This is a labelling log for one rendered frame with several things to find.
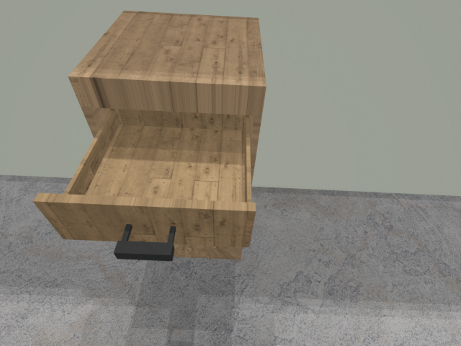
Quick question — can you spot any drawer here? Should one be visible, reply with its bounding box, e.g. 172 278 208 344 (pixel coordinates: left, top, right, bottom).
33 109 256 247

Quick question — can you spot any cabinet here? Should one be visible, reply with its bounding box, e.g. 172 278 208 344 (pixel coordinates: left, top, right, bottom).
68 11 267 260

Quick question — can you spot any handle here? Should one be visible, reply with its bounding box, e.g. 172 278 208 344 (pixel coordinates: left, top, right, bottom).
114 224 176 261

